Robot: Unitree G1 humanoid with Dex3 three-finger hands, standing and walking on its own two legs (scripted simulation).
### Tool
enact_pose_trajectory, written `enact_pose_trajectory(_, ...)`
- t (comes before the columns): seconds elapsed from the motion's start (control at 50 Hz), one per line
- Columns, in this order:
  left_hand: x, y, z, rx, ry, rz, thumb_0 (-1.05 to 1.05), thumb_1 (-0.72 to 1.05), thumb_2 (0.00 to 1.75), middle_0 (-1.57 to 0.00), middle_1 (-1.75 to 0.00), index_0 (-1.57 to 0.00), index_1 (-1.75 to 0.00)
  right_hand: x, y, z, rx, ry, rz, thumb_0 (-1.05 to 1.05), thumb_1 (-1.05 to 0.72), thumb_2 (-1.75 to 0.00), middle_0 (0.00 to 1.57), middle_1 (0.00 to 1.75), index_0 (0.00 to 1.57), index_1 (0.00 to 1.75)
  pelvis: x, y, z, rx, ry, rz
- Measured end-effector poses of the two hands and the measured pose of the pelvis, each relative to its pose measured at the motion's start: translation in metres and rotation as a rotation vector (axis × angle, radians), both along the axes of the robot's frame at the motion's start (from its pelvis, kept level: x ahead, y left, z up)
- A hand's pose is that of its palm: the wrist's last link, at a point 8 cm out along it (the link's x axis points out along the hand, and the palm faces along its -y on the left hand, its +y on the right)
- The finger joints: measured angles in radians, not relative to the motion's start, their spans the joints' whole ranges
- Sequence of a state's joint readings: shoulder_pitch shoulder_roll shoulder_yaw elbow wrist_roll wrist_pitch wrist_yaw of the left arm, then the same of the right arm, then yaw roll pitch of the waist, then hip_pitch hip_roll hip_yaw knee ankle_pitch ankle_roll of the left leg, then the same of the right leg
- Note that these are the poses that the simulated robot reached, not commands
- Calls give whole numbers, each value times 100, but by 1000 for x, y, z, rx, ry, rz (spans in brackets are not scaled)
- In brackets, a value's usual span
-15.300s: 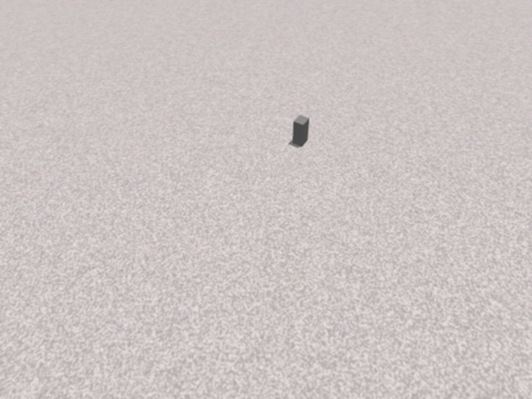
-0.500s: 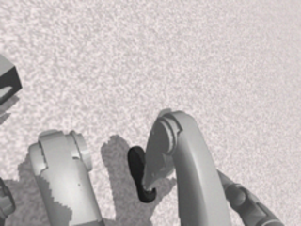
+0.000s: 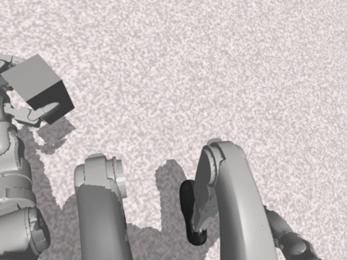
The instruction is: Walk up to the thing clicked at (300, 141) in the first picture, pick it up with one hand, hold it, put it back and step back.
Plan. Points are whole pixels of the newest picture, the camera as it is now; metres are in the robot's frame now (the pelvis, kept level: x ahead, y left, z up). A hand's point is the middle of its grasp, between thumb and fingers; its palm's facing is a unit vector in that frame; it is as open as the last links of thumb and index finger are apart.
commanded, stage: settle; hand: left
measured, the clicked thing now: (44, 94) +0.45 +0.27 -0.09
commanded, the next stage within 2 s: lift in 0.24 s
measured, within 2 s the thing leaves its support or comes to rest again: neither
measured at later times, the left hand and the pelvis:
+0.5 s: hand (24, 76) +0.45 +0.28 -0.01, palm faces +0.25 -0.97 -0.07, open 10.3 cm; pelvis +0.01 -0.01 +0.03, yaw +3 degrees
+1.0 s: hand out of the picture +0.40 +0.27 +0.14, palm faces +0.24 -0.97 -0.06, open 10.2 cm; pelvis +0.01 +0.00 +0.14, yaw +6 degrees
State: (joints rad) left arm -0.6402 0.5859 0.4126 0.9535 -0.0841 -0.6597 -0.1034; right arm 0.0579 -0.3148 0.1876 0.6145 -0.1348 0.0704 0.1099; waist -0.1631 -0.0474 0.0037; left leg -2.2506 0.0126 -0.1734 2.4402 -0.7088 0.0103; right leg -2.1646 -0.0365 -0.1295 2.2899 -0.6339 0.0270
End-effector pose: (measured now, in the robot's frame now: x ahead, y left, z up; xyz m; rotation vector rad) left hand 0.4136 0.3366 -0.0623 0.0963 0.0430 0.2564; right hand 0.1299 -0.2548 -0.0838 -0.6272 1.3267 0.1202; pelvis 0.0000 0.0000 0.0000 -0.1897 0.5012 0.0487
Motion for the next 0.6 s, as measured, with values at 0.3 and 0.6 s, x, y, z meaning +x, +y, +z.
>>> enact_pose_trajectory(0.3, 13, -14, 34, -40, -5, -9, 0, -53, 103, -80, -113, -79, -115, 20, -9, 2, 29, -73, -70, 0, -91, -90, 21, 30, 20, 30, 8, -6, 14, 41, 57, 12)
enact_pose_trajectory(0.6, -7, -12, 75, -38, -6, -9, 0, -53, 102, -81, -113, -81, -113, 23, -5, 22, 56, -121, -126, 0, -95, -91, 21, 30, 20, 30, 8, -6, 40, 64, 80, 28)
